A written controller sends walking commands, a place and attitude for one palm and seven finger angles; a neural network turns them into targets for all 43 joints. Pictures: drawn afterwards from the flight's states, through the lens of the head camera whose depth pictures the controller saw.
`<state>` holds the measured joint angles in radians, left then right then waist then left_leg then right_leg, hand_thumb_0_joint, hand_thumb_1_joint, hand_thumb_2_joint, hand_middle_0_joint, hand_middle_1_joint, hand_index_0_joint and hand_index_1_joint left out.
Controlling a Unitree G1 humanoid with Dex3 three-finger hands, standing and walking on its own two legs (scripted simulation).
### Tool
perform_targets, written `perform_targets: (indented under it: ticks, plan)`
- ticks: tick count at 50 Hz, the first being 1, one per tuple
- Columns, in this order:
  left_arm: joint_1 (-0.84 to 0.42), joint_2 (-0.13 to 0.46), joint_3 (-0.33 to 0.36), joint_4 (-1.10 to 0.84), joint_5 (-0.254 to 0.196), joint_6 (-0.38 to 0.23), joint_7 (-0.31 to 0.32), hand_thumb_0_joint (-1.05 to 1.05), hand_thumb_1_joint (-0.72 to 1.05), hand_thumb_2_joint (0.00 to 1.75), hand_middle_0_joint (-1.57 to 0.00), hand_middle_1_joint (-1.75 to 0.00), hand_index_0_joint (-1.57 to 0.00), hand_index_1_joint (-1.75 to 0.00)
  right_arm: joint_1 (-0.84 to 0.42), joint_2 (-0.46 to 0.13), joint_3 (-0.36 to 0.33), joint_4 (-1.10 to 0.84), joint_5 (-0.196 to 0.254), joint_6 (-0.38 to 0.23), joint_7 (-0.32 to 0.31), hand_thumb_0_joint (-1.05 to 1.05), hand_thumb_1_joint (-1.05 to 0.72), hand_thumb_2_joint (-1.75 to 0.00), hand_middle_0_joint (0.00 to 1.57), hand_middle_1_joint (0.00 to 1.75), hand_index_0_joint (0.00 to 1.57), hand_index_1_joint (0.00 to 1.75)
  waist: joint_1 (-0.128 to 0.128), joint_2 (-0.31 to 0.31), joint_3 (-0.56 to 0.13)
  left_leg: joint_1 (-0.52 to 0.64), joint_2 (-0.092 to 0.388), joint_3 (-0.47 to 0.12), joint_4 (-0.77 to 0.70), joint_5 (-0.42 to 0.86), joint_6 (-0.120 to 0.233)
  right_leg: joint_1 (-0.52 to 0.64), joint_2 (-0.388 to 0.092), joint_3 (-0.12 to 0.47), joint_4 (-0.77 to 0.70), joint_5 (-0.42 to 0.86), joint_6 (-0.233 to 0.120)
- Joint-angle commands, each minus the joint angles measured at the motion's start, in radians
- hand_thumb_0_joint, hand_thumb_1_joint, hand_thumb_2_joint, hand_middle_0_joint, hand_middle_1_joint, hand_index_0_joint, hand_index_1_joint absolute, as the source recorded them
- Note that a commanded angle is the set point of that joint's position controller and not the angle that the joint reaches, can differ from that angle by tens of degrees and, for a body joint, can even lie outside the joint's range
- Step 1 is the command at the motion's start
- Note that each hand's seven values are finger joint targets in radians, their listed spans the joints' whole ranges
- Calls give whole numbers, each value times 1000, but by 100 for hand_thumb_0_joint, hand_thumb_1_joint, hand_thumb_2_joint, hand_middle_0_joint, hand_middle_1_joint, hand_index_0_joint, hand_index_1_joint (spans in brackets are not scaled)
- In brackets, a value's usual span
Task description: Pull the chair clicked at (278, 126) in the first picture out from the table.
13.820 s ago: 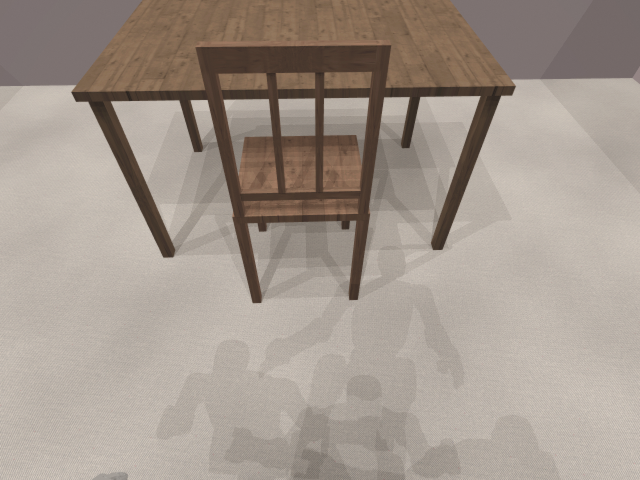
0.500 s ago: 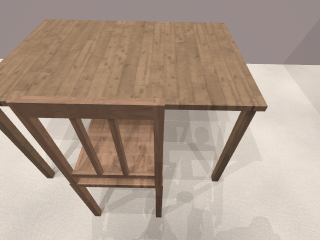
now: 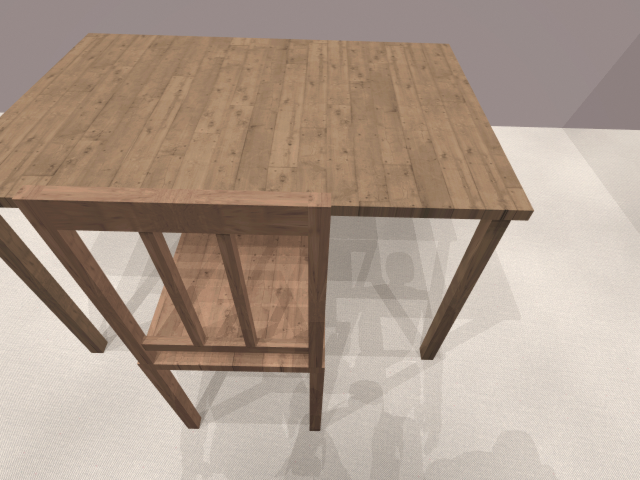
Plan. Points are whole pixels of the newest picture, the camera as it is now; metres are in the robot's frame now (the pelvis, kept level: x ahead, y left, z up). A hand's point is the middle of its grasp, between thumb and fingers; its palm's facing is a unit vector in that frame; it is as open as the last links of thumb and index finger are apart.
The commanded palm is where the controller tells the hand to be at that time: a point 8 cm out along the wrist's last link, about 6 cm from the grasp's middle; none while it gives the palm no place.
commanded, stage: shuffle to correct the standing spot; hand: left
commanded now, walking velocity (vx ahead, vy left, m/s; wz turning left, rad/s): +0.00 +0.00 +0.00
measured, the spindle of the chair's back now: (178, 294) +0.40 +0.26 -0.06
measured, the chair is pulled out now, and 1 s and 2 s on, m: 0.00 0.00 0.00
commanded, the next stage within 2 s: come to a stop and stand still in 0.22 s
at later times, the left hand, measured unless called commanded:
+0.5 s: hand out of the picture +0.00 +0.23 -0.18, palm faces +0.04 -0.97 -0.25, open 7.4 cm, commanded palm none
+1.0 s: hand out of the picture -0.04 +0.16 -0.18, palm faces +0.03 -0.99 -0.14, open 7.4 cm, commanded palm none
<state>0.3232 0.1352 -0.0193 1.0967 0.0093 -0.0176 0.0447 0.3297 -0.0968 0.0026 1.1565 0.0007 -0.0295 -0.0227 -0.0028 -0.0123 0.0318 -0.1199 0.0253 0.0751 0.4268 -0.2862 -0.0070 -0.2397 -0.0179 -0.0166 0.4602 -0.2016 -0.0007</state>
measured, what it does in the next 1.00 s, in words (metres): stands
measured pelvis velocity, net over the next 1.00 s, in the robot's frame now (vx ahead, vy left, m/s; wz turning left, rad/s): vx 0.00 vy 0.02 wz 0.00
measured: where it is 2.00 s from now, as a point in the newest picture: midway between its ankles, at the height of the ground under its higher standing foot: outside the picture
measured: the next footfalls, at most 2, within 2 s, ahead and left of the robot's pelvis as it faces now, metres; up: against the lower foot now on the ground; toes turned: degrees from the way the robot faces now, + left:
none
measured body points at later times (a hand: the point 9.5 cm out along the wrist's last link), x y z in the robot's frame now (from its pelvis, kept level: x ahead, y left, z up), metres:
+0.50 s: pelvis -0.03 +0.03 -0.01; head -0.01 +0.04 +0.44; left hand +0.00 +0.28 -0.16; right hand -0.02 -0.19 -0.16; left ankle -0.04 +0.12 -0.74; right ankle +0.01 -0.11 -0.74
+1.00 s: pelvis +0.00 +0.02 +0.00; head +0.01 +0.03 +0.45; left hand -0.04 +0.22 -0.16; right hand -0.03 -0.18 -0.16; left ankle -0.04 +0.12 -0.74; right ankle +0.01 -0.11 -0.74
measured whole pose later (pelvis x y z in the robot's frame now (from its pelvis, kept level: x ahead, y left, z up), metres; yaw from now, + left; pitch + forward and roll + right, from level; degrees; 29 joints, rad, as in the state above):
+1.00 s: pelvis +0.00 +0.02 +0.00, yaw +0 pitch -1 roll +0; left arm 0.36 0.11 -0.03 1.12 0.01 -0.02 0.05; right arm 0.32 -0.08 0.01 1.18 0.01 -0.04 -0.03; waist 0.00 -0.02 0.04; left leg -0.12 0.00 0.08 0.41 -0.28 0.02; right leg -0.21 -0.02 0.01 0.44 -0.22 0.01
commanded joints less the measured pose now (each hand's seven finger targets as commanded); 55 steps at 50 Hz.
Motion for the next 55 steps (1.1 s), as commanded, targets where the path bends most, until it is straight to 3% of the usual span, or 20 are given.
perform_targets:
  ticks: [1, 4, 7, 9, 13, 15, 16, 17, 18, 19, 20, 21, 23, 24, 26, 29, 38, 45, 55]
  plan:
    - [77, 89, 20, -27, 4, -10, 2, 0, 90, 90, -20, -30, -20, -30, 92, -74, -10, -4, -3, -9, -7, 0, -90, -90, 20, 30, 20, 30, 2, 9, 54, -69, 70, -75, -84, 110, 29, -10, -77, 89, -94, 52, -35]
    - [68, 102, 24, -40, 3, -8, 4, 0, 90, 90, -20, -30, -20, -30, 85, -75, -12, -13, 0, -4, -7, 0, -90, -90, 20, 30, 20, 30, 6, 30, 64, -84, 68, -73, -74, 140, 28, -10, -91, 97, -80, 108, -44]
    - [64, 130, 38, -57, 6, -4, 10, 0, 90, 90, -20, -30, -20, -30, 83, -88, -22, -35, 0, 6, -6, 0, -90, -90, 20, 30, 20, 30, 8, 24, 28, -92, 61, -65, -26, 156, 21, -13, -125, 124, -42, 175, -59]
    - [50, 147, 48, -73, 7, 3, 11, 0, 90, 90, -20, -30, -20, -30, 75, -93, -29, -53, -2, 18, -6, 0, -90, -90, 20, 30, 20, 30, 9, 6, 26, -110, 52, -59, 4, 126, 19, -25, -147, 143, -42, 159, -73]
    - [23, 190, 72, -107, 14, 18, 13, 0, 90, 90, -20, -30, -20, -30, 83, -100, -44, -92, -8, 38, 0, 0, -90, -90, 20, 30, 20, 30, 4, -101, 8, -143, 11, -31, 86, 15, 10, -67, -219, 211, -75, 62, -110]
    - [2, 209, 82, -128, 15, 27, 13, 0, 90, 90, -20, -30, -20, -30, 82, -106, -49, -108, -10, 43, 3, 0, -90, -90, 20, 30, 20, 30, 1, -110, 11, -142, 0, -29, 89, -23, 10, -104, -238, 229, -80, 15, -124]
    - [-13, 213, 87, -139, 17, 31, 13, 0, 90, 90, -20, -30, -20, -30, 86, -108, -52, -110, -11, 43, 4, 0, -90, -90, 20, 30, 20, 30, -1, -107, 0, -127, 2, -32, 75, -21, 13, -119, -236, 219, -65, 4, -122]
    - [-31, 203, 85, -151, 18, 35, 12, 0, 90, 90, -20, -30, -20, -30, 94, -105, -52, -115, -11, 39, 6, 0, -90, -90, 20, 30, 20, 30, -9, -80, 0, -106, 17, -53, 35, -9, 22, -154, -203, 182, -39, -43, -105]
    - [-48, 175, 78, -163, 18, 39, 10, 0, 90, 90, -20, -30, -20, -30, 96, -112, -51, -117, -13, 31, 5, 0, -90, -90, 20, 30, 20, 30, -13, -12, 4, -96, 57, -110, -29, 13, 43, -185, -138, 127, 12, -112, -75]
    - [-50, 135, 66, -167, 18, 42, 7, 0, 90, 90, -20, -30, -20, -30, 72, -129, -50, -121, -14, 20, 4, 0, -90, -90, 20, 30, 20, 30, -5, 102, 22, -129, 129, -195, -120, -8, 75, -185, -59, 47, 72, -182, -34]
    - [-25, 103, 57, -158, 19, 41, 6, 0, 90, 90, -20, -30, -20, -30, 34, -139, -46, -128, -12, 10, 3, 0, -90, -90, 20, 30, 20, 30, 13, 172, 20, -212, 189, -260, -206, -54, 110, -109, -28, -11, 163, -175, -7]
    - [2, 86, 48, -136, 20, 39, 4, 0, 90, 90, -20, -30, -20, -30, -8, -141, -41, -132, -12, 4, 1, 0, -90, -90, 20, 30, 20, 30, 35, 134, 27, -263, 204, -267, -226, -51, 126, -41, -31, -8, 200, -153, -8]
    - [53, 61, 33, -99, 20, 25, -1, 0, 90, 90, -20, -30, -20, -30, -31, -142, -34, -118, -14, -7, -2, 0, -90, -90, 20, 30, 20, 30, 50, 63, -2, -203, 166, -218, -181, 26, 113, 5, -41, 15, 118, -68, -10]
    - [64, 69, 27, -86, 18, 15, -4, 0, 90, 90, -20, -30, -20, -30, -16, -133, -28, -103, -12, -12, -2, 0, -90, -90, 20, 30, 20, 30, 45, 44, -11, -165, 143, -200, -161, 58, 104, 19, -44, 35, 55, -26, -13]
    - [64, 81, 21, -68, 13, 3, -4, 0, 90, 90, -20, -30, -20, -30, 12, -116, -22, -75, -9, -17, -1, 0, -90, -90, 20, 30, 20, 30, 22, 62, 34, -123, 105, -174, -148, 51, 73, -10, -57, 76, -27, 9, -19]
    - [42, 91, 20, -57, 13, 5, -8, 0, 90, 90, -20, -30, -20, -30, 25, -121, -22, -53, -6, -10, 0, 0, -90, -90, 20, 30, 20, 30, 6, -1, 114, -139, 108, -173, -180, -54, 62, -44, -50, 69, -54, -14, -15]
    - [98, 80, 14, -15, 5, -10, 0, 0, 90, 90, -20, -30, -20, -30, 57, -98, -7, -7, 1, -25, -9, 0, -90, -90, 20, 30, 20, 30, -1, 31, 18, -18, 83, -105, -107, 197, 47, 3, -75, 91, -73, 118, -22]
    - [115, 62, 12, -3, 4, -14, 4, 0, 90, 90, -20, -30, -20, -30, 74, -80, -6, 9, 3, -24, -15, 0, -90, -90, 20, 30, 20, 30, 0, 8, 27, -15, 82, -95, -87, 233, 45, 10, -76, 92, -75, 155, -28]
    - [118, 61, 11, -12, 4, -14, 6, 0, 90, 90, -20, -30, -20, -30, 82, -63, -6, 18, 1, -16, -12, 0, -90, -90, 20, 30, 20, 30, 2, 1, 61, -47, 72, -90, -84, 169, 40, -2, -76, 100, -91, 124, -34]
